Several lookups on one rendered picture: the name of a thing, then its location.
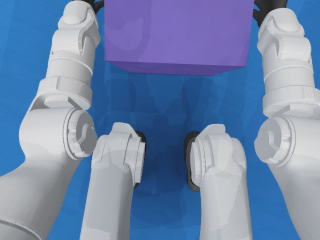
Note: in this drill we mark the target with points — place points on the left robot hand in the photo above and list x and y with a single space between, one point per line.
95 5

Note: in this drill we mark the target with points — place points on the right robot forearm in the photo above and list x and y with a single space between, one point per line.
287 67

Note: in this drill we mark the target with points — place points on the left robot forearm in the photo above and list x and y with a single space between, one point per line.
71 61

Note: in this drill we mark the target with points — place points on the robot left foot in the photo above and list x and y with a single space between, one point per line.
143 140

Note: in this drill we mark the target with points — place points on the carton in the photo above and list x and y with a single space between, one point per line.
177 37

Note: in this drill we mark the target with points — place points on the right robot upper arm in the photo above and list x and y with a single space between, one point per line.
290 146

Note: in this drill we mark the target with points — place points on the robot left thigh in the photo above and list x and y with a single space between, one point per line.
111 186

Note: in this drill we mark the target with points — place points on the left robot upper arm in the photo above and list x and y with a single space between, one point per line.
54 142

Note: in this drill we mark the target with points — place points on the right robot hand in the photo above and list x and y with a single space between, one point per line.
266 6

